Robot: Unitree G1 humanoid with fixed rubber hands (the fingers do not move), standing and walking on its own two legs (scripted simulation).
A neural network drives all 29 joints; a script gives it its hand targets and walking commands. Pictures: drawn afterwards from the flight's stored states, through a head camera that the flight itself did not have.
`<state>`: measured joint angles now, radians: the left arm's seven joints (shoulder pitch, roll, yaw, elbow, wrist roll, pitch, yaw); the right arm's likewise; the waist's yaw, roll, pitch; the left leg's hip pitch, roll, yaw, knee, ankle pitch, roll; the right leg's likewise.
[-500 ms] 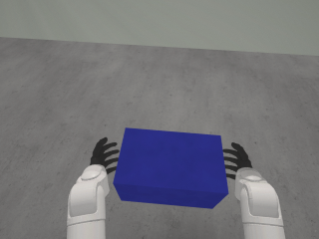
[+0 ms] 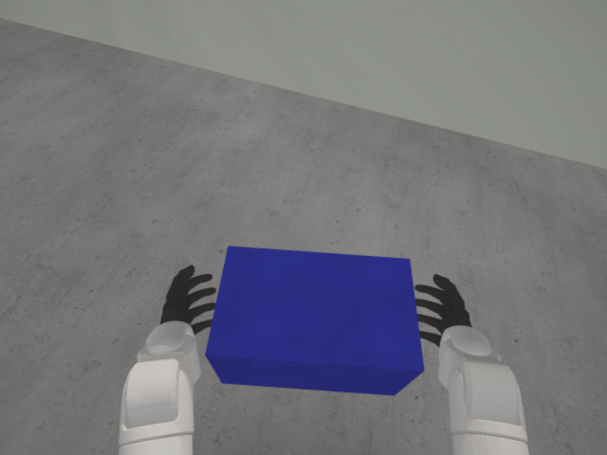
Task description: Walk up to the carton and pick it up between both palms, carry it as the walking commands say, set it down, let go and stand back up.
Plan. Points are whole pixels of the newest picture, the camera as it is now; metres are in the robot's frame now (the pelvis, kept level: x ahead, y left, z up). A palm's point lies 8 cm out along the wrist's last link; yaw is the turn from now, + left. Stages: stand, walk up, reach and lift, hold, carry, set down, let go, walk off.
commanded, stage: carry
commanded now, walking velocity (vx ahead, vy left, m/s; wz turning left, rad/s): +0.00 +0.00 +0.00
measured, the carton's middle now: (313, 322) +0.32 +0.02 -0.04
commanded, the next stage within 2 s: none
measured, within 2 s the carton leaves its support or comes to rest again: neither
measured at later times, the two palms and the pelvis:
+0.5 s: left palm (124, 260) +0.35 +0.30 +0.03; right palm (368, 286) +0.35 -0.05 +0.03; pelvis +0.09 +0.13 -0.02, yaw -1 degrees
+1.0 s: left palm (112, 207) +0.41 +0.33 +0.07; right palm (345, 269) +0.37 -0.02 +0.04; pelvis +0.12 +0.19 +0.00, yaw -4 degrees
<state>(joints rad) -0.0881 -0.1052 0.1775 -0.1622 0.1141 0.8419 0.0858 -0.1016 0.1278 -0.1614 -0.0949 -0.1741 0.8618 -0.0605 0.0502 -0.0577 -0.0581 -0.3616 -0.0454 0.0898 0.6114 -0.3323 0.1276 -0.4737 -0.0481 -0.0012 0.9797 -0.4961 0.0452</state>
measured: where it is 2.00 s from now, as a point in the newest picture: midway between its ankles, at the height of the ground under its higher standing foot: outside the picture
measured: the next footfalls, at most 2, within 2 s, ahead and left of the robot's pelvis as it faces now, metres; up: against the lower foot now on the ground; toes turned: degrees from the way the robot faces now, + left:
right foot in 0.26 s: +0.14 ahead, -0.05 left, +0.00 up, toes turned -7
left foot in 0.44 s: +0.15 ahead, +0.26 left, +0.00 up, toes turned -16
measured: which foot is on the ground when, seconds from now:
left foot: down 0.00-0.28, up 0.30-0.42, down 0.44-1.00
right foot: up 0.00-0.24, down 0.26-0.70, up 0.72-0.84, down 0.86-1.00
